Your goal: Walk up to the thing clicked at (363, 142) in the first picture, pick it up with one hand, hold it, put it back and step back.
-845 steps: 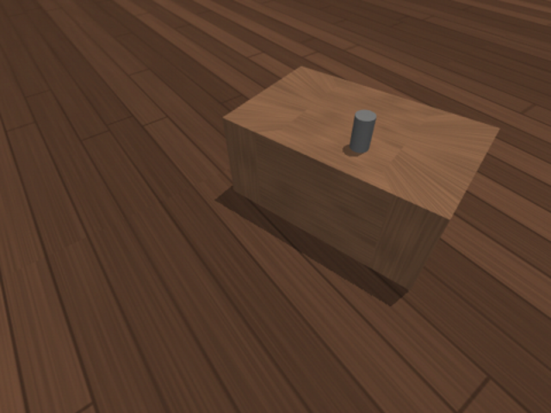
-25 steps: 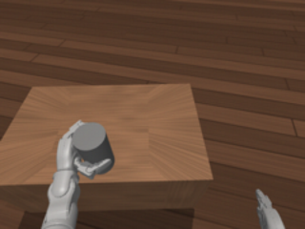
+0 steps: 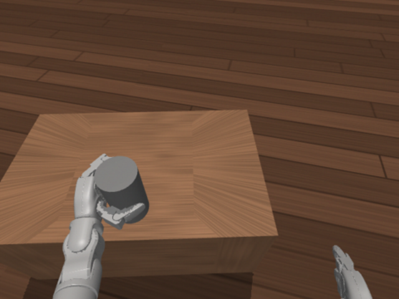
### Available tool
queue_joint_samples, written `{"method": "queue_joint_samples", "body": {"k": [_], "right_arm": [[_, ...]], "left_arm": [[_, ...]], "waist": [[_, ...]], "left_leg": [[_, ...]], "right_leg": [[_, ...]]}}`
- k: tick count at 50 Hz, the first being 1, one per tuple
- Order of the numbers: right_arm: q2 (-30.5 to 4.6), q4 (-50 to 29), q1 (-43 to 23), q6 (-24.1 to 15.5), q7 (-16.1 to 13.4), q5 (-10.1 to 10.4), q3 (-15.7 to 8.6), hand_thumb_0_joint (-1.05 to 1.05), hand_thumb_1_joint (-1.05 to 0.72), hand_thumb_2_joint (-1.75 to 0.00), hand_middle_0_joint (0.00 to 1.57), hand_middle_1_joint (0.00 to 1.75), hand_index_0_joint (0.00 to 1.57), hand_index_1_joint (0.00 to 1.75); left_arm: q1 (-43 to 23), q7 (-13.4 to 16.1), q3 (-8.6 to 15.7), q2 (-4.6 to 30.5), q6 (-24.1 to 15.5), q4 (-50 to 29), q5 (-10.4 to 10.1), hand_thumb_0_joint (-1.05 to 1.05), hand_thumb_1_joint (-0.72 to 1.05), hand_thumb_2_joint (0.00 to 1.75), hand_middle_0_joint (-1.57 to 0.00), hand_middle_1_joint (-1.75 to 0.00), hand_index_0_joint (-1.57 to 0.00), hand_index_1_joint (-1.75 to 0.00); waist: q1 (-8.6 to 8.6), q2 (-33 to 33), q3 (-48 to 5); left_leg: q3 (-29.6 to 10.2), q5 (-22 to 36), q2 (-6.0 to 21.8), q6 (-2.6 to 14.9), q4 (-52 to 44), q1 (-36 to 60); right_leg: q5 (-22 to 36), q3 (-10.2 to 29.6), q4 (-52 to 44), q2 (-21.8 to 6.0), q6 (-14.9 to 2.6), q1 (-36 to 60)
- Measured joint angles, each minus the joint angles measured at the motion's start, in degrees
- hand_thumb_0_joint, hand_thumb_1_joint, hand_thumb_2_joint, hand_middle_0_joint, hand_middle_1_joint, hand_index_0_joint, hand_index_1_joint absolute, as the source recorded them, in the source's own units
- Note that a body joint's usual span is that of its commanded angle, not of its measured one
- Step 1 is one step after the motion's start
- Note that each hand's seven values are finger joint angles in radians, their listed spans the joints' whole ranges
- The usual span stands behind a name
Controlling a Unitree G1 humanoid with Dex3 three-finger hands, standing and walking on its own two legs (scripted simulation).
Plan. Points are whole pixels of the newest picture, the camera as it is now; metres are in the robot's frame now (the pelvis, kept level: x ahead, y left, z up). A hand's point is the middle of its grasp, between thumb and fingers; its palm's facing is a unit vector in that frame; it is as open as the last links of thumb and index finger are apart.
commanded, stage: hold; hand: left
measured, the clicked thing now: (125, 192) +0.33 +0.16 +0.05
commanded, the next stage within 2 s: crouch in 0.70 s
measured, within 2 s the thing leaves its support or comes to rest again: neither
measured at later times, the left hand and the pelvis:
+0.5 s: hand (123, 188) +0.34 +0.16 +0.05, palm faces +0.06 -1.00 +0.02, open 10.8 cm; pelvis +0.00 +0.00 +0.00, yaw +0 degrees
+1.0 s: hand (123, 190) +0.34 +0.17 +0.04, palm faces +0.07 -1.00 +0.02, open 10.7 cm; pelvis +0.00 +0.00 +0.00, yaw +0 degrees
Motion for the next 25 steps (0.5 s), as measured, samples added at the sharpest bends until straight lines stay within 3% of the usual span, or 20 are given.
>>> {"method": "queue_joint_samples", "body": {"k": [25], "right_arm": [[-0.23, 0.09, 0.28, 0.33, -0.37, 0.17, 0.25, -0.01, 0.53, -0.05, 0.05, 0.06, 0.06, 0.05]], "left_arm": [[0.16, -0.45, -0.7, 0.03, 0.0, -0.84, -0.45, 0.0, -0.58, 1.1, -0.72, -1.09, -0.74, -1.09]], "waist": [[0.12, 0.2, -0.4]], "left_leg": [[-0.03, -0.2, 0.01, -0.03, -0.05, -0.3]], "right_leg": [[-0.25, 0.02, 0.03, 0.04, -0.01, -0.34]]}}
